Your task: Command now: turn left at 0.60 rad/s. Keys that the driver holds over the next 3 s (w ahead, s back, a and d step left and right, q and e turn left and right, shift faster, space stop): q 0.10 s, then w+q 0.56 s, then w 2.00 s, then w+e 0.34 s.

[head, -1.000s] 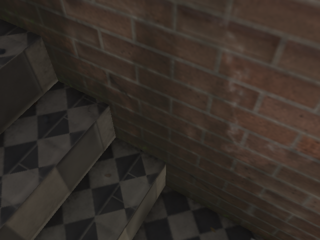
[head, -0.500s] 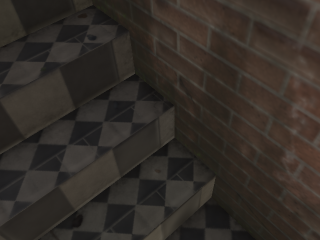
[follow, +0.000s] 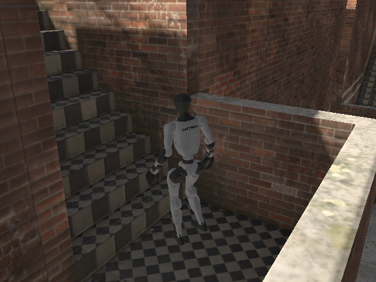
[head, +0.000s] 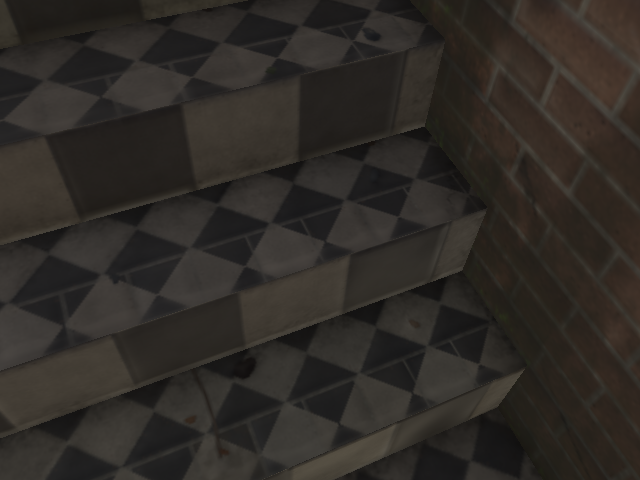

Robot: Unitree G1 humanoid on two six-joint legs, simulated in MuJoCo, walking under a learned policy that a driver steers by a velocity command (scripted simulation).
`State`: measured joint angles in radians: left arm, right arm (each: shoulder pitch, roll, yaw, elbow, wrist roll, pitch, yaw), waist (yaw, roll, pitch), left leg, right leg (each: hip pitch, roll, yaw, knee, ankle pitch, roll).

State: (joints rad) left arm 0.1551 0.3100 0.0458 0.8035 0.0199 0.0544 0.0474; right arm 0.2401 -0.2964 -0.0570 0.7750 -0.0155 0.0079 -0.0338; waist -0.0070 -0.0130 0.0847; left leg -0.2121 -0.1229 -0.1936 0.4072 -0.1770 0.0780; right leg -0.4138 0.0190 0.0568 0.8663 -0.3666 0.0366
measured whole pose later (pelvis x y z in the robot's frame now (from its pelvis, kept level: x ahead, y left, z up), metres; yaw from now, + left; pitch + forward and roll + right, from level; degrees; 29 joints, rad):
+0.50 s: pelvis +0.04 -0.01 +0.00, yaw +19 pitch +1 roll -1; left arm 0.31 0.27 0.05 0.83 0.03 -0.07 0.01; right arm 0.17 -0.31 -0.06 0.82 -0.05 0.01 0.07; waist 0.03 0.05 0.02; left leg -0.52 0.02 -0.03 0.82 -0.24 -0.02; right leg -0.02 -0.02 -0.11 0.27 -0.25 0.00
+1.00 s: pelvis +0.16 +0.09 +0.00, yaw +30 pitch +2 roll +0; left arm 0.20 0.22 0.01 0.79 0.06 0.01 0.01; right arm 0.35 -0.22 -0.02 0.91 -0.03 -0.07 -0.04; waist 0.00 -0.04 -0.04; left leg -0.13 -0.13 -0.07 0.35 -0.25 0.12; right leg -0.81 -0.02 -0.07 1.76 -0.39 -0.01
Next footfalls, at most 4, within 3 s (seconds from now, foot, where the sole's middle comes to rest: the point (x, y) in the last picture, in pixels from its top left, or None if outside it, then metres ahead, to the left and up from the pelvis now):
0.18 right None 0.05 -0.14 -0.78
0.60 left None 0.12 0.14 -0.78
1.28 right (263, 418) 0.49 0.10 -0.58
1.84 left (42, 290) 0.62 0.46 -0.37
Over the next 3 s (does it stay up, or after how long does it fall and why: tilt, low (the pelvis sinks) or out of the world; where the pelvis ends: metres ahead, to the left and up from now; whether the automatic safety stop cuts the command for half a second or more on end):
stays up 0.96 0.60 0.72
